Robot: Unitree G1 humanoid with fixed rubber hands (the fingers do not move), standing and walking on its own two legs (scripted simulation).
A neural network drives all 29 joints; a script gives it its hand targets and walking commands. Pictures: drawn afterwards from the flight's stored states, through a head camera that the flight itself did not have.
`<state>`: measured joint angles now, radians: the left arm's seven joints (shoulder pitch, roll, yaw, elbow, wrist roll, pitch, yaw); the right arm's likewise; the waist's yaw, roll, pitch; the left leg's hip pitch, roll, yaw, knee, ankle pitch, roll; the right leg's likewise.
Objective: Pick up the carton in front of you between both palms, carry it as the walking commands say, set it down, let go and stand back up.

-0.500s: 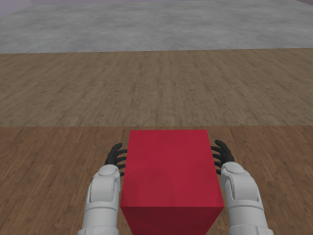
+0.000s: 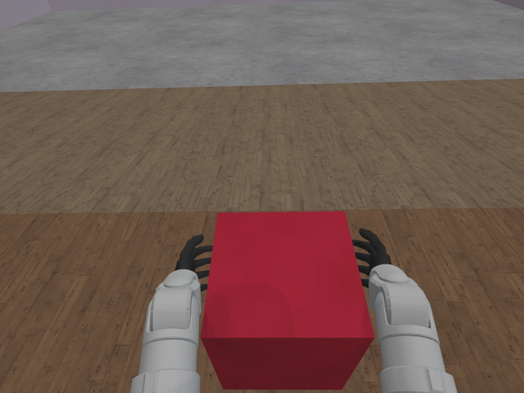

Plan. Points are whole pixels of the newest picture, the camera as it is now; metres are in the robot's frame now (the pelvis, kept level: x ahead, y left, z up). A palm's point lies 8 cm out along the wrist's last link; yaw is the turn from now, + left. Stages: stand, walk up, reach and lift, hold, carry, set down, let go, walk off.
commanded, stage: carry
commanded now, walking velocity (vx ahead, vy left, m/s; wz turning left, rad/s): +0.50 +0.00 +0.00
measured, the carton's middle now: (281, 304) +0.29 +0.00 -0.02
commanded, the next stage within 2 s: none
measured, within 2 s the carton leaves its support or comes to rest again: neither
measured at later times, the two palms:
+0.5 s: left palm (210, 207) +0.42 +0.13 +0.09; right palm (377, 208) +0.41 -0.17 +0.09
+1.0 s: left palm (235, 129) +0.69 +0.10 +0.10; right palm (357, 125) +0.71 -0.20 +0.09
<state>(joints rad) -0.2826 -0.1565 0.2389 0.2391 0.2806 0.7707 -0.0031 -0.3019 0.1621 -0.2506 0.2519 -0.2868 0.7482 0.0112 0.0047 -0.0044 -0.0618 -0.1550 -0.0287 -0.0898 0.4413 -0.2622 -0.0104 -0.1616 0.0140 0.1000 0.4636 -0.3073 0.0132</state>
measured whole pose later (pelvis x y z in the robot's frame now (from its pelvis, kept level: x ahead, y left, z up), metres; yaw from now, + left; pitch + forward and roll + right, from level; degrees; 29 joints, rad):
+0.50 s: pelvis +0.18 -0.01 +0.00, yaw -1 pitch +6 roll +0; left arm 0.02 -0.13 0.07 -0.44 0.03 1.15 0.13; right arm 0.01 0.13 -0.05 -0.44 -0.04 1.14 -0.14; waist -0.01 0.03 -0.18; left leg -0.17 0.04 0.18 0.36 -0.30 0.01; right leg -0.50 -0.06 -0.12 0.86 -0.42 0.00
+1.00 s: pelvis +0.48 -0.05 +0.00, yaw +2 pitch +4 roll +1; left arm 0.09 -0.14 0.03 -0.53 0.00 1.14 0.15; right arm 0.10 0.14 -0.04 -0.56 -0.02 1.12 -0.16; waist 0.04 0.00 -0.15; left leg -0.60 0.10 0.16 0.63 -0.09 0.00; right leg -0.01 -0.03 -0.23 0.24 -0.31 -0.02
